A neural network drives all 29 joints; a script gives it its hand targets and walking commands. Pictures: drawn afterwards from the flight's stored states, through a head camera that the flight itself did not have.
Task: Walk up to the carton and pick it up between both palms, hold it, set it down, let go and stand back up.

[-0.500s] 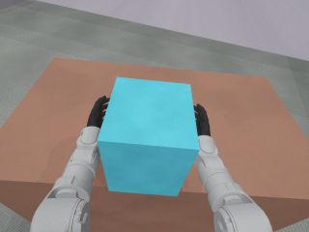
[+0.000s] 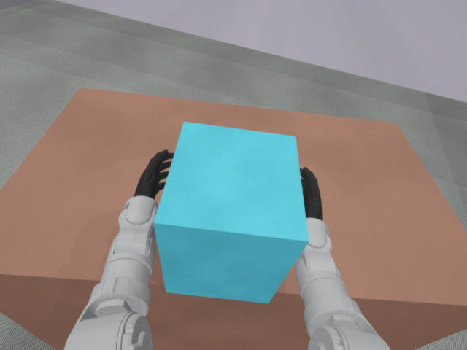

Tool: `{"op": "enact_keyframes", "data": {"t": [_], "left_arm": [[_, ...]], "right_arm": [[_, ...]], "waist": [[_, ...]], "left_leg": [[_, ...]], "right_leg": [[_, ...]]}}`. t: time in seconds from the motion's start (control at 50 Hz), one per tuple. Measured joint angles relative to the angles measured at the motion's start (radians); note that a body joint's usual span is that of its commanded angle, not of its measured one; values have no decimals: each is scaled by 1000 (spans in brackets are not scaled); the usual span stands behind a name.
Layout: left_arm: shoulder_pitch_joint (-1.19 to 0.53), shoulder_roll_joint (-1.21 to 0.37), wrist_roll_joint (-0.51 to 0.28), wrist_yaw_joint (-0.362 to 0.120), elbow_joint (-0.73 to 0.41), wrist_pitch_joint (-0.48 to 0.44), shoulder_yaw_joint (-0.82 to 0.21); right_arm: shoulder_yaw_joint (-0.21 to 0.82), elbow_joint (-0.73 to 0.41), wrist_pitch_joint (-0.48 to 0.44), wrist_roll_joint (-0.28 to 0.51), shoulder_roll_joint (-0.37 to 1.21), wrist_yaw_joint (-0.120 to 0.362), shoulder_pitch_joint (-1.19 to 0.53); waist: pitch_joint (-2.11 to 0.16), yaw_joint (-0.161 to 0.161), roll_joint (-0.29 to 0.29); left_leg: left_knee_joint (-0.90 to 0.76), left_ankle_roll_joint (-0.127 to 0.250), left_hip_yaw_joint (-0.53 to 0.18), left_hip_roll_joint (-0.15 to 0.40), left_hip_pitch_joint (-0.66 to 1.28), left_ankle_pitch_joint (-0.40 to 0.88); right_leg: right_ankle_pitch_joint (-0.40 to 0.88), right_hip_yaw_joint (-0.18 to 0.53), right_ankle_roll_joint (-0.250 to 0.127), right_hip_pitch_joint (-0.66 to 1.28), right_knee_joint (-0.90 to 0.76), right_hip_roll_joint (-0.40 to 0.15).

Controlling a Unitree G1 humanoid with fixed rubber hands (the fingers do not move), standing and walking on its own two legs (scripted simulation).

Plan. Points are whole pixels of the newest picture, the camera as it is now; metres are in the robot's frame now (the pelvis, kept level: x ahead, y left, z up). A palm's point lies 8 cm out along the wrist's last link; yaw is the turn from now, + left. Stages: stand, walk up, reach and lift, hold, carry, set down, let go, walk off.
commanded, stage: reach and lift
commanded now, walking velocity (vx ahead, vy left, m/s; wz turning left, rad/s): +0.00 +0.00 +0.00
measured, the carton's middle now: (228, 217) +0.35 +0.00 +0.04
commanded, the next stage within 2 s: none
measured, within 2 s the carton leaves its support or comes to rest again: leaves its support in 1.14 s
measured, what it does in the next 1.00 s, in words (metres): stands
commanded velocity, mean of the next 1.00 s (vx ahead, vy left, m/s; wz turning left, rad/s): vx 0.00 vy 0.00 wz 0.00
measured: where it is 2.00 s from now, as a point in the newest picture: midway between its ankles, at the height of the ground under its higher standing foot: outside the picture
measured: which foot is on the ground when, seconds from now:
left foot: down 0.00-1.00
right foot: down 0.00-1.00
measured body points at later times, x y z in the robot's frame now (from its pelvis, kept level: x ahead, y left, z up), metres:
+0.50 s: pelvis +0.00 -0.01 +0.00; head +0.00 +0.03 +0.45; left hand +0.38 +0.15 +0.07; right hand +0.36 -0.15 +0.07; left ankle +0.02 +0.12 -0.75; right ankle -0.03 -0.13 -0.75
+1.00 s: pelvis +0.00 -0.01 +0.00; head +0.01 +0.03 +0.45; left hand +0.39 +0.15 +0.07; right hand +0.36 -0.15 +0.07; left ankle +0.02 +0.12 -0.75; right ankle -0.03 -0.13 -0.75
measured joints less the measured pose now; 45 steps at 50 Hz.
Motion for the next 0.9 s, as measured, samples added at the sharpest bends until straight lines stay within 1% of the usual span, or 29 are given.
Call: {"op": "enact_keyframes", "data": {"t": [0.06,0.16,0.46,0.9], "left_arm": [[22,-11,9,-10,-16,-4,9],[38,-18,10,-21,-38,16,14],[29,-11,15,-44,-42,34,25],[23,-15,15,-43,-51,49,17]], "right_arm": [[-1,-10,-7,-11,6,6,21],[2,-15,-1,-15,11,7,33],[-3,-18,-8,-32,22,-7,33],[15,-3,-36,-2,8,-15,37]], "waist": [[10,4,-3],[24,8,-11],[28,5,-11],[19,4,-16]], "left_leg": [[-12,0,2,-2,34,-1],[-24,-2,0,-2,64,2],[-35,-8,-14,2,60,12],[-36,-7,-16,1,38,17]], "right_leg": [[-2,1,0,32,-9,-2],[-5,-1,-2,59,-13,-2],[-2,-15,-9,56,-16,3],[7,-19,-8,41,-28,3]]}}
